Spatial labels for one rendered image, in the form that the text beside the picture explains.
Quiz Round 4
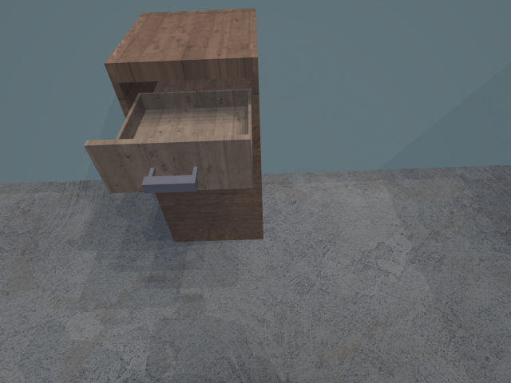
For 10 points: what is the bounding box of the drawer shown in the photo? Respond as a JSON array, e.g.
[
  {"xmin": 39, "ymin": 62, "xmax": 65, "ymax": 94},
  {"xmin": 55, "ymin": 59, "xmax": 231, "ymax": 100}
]
[{"xmin": 84, "ymin": 89, "xmax": 254, "ymax": 193}]

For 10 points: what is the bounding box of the cabinet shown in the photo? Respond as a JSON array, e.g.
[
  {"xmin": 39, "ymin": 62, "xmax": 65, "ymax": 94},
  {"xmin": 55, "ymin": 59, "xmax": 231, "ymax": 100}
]
[{"xmin": 104, "ymin": 8, "xmax": 263, "ymax": 242}]

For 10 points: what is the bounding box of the handle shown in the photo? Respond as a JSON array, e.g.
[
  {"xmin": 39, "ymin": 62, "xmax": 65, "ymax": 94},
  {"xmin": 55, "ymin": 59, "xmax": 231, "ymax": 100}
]
[{"xmin": 142, "ymin": 166, "xmax": 198, "ymax": 193}]

